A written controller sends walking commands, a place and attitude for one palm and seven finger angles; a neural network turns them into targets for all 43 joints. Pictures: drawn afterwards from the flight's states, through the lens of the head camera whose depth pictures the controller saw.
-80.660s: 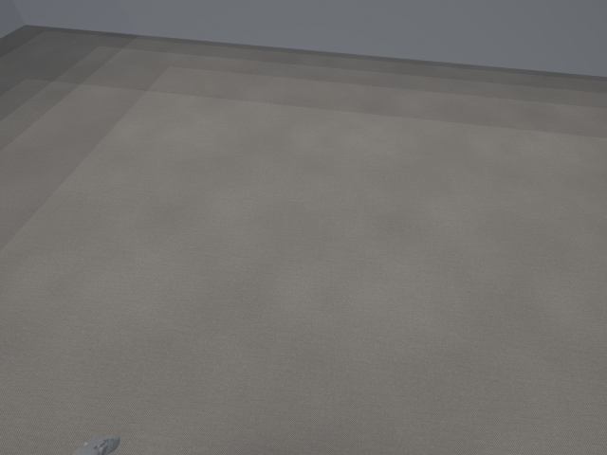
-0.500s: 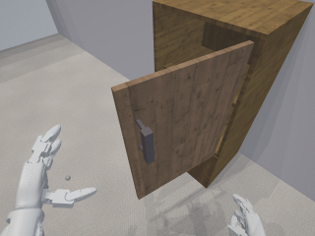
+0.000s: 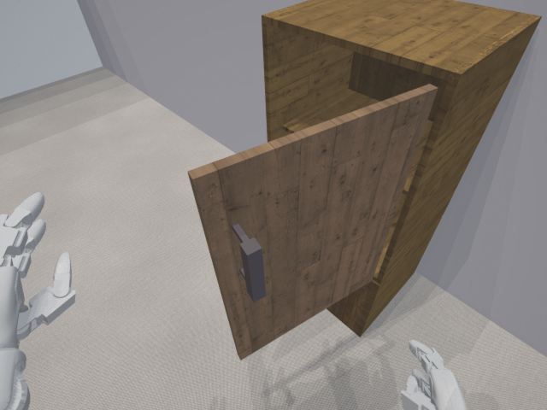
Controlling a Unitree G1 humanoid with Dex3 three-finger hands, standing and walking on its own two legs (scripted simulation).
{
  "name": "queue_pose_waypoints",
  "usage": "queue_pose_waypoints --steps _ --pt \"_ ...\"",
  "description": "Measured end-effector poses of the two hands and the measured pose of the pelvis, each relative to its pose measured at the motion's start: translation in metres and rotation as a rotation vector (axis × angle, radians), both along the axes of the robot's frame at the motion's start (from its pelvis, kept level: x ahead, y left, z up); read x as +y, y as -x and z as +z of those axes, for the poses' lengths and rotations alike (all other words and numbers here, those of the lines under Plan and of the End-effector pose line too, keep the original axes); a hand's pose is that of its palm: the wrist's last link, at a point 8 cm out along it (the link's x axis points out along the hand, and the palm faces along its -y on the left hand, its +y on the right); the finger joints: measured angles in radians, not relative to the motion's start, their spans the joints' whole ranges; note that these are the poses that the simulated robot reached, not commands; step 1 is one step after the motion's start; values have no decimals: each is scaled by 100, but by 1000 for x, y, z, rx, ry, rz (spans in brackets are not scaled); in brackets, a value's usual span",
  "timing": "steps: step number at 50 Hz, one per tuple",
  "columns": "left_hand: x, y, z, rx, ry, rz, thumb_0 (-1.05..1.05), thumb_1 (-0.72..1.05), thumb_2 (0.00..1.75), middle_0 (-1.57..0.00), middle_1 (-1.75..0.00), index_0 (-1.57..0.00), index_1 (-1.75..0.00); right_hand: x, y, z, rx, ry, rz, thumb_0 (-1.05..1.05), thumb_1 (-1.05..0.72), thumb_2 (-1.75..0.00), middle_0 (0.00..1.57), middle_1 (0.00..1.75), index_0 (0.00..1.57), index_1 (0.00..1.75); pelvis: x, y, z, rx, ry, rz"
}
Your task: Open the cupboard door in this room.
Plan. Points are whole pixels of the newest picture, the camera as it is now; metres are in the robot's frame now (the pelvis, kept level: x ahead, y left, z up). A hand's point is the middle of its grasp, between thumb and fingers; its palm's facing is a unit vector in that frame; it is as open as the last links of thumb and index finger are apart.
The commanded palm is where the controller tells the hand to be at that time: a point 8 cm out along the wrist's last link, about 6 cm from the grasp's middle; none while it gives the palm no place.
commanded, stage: draw the hand back to the body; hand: left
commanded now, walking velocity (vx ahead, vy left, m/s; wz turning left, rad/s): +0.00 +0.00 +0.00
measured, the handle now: (247, 262) +0.32 +0.09 +0.05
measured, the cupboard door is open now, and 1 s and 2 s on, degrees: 77 77 77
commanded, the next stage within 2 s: step back with the hand held close in 0.30 s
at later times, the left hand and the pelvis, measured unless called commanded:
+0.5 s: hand (61, 294) +0.18 +0.26 +0.16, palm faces +0.46 -0.78 -0.42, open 7.4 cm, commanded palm +0.12 +0.29 +0.17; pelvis -0.02 -0.01 +0.00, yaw +0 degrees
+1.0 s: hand (4, 369) +0.11 +0.28 +0.15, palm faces +0.39 -0.76 -0.52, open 7.4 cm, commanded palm +0.04 +0.32 +0.17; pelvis -0.10 +0.02 -0.01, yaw -1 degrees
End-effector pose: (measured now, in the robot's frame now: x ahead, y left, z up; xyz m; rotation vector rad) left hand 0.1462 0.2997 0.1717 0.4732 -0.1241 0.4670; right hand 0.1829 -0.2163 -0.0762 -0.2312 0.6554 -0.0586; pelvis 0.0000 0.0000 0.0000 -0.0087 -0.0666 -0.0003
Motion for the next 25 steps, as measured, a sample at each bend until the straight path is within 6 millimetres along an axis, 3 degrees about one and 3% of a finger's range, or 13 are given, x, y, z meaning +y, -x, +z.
queue_pose_waypoints --steps 7,18,25 --pt "-7 1 -4 12 19 -9 1 84 88 -21 -31 -21 -30 -4 3 0 6 -5 -6 1 -90 -90 20 30 21 30 -3 2 1 -2 -1 -1" --pt "-10 9 -5 10 20 -10 1 88 89 -21 -31 -21 -30 -9 16 -2 16 -4 -18 1 -90 -90 20 30 21 30 -8 9 1 -15 1 -2" --pt "-7 10 8 -38 -34 -24 1 89 90 -21 -31 -22 -30 -10 23 -3 23 -5 -21 1 -90 -90 20 30 21 30 -8 16 1 0 7 2"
